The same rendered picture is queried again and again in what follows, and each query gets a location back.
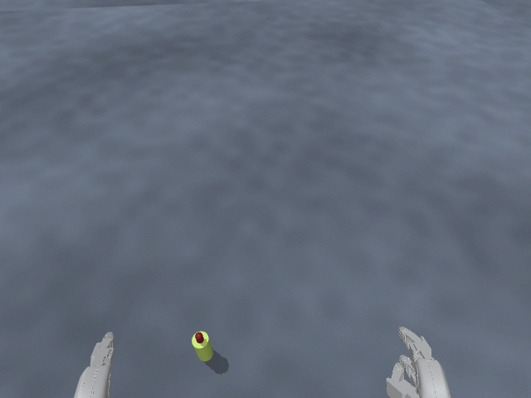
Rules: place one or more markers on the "right robot hand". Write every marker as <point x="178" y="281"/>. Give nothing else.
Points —
<point x="428" y="379"/>

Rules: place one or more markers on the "bottle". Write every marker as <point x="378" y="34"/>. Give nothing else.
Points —
<point x="202" y="346"/>

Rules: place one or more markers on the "left robot hand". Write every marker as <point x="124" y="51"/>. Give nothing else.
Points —
<point x="95" y="380"/>

